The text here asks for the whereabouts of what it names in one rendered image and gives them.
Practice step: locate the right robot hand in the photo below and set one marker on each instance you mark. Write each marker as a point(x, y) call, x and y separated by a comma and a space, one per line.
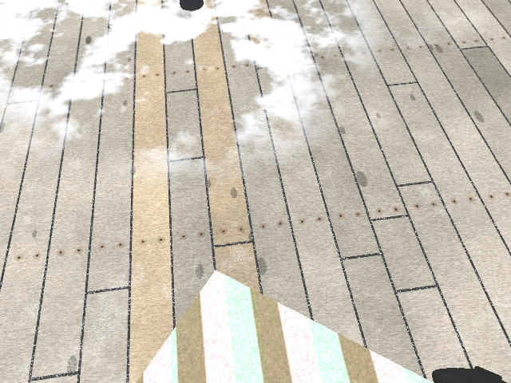
point(462, 375)

